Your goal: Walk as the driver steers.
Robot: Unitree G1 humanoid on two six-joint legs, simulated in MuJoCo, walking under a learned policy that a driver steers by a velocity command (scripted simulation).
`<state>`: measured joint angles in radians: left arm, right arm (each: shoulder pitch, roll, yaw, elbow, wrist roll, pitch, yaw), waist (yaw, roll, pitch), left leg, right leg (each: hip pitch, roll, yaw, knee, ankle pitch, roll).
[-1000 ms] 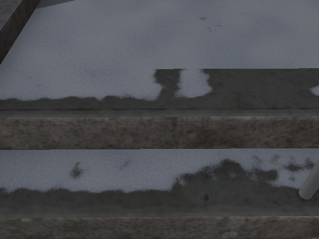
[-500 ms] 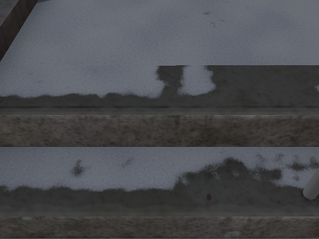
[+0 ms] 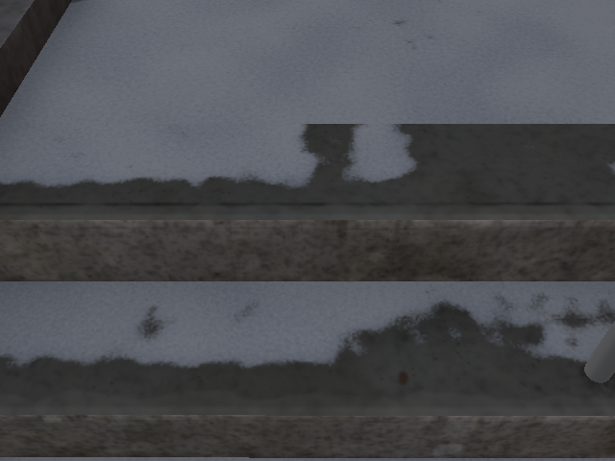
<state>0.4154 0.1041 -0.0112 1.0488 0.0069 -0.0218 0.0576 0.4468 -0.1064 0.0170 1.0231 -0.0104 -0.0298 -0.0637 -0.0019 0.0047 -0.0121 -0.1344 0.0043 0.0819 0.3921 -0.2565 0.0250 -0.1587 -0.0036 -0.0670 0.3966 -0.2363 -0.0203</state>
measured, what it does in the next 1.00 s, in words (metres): walks ahead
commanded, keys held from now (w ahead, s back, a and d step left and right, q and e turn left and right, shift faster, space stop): no key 0.38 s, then w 0.62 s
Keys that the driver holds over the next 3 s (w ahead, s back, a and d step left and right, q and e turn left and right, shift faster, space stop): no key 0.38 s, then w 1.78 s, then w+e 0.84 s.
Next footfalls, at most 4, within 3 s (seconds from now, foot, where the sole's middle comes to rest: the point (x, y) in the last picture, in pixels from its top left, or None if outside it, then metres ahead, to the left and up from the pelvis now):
1.04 left None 0.36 0.16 -0.61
1.54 right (307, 346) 0.61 0.03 -0.43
2.00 left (209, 166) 0.91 0.22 -0.26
2.56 right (302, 82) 1.20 0.04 -0.26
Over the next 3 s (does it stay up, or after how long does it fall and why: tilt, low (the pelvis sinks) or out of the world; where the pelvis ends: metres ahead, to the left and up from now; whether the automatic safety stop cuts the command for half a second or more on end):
stays up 1.33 0.08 0.51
